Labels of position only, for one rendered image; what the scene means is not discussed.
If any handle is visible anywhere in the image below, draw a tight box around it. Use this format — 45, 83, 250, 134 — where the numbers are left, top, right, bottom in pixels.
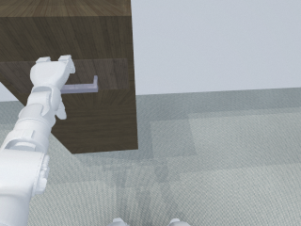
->
60, 75, 99, 94

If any left robot forearm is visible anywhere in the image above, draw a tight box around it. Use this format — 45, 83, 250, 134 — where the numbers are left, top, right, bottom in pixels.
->
0, 83, 61, 155

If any drawer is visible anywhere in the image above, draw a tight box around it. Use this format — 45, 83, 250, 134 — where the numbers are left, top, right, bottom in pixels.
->
0, 57, 129, 94

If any robot shin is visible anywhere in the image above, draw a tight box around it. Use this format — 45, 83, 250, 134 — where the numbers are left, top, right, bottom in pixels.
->
168, 218, 180, 225
113, 218, 125, 223

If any right robot shin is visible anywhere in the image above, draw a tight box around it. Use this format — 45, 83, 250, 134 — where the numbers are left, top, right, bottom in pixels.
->
168, 218, 180, 225

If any left robot shin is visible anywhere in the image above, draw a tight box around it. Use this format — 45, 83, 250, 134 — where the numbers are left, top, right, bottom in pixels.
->
113, 218, 125, 223

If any left robot hand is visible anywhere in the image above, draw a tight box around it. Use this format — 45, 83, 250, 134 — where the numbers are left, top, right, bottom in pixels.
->
30, 55, 75, 120

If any cabinet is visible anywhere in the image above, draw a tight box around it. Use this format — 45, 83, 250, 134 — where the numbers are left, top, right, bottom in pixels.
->
0, 0, 138, 154

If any left robot upper arm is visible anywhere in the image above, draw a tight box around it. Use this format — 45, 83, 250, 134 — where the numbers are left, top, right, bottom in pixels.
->
0, 149, 50, 226

